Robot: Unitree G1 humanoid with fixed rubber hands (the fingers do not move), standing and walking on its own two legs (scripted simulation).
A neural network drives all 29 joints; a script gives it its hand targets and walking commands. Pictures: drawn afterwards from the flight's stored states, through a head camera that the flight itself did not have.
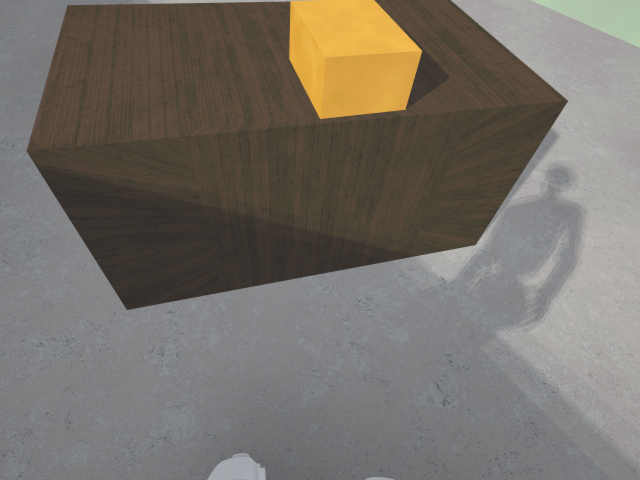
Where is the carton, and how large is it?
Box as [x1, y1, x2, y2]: [289, 0, 421, 118]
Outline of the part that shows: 290,1 289,58 320,118 405,109 421,50 374,0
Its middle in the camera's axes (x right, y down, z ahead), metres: +0.07 -0.49 +0.99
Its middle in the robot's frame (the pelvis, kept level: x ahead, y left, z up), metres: +1.08 -0.05 +0.00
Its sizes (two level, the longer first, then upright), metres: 0.300 0.231 0.150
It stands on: a pedestal, 0.66 m high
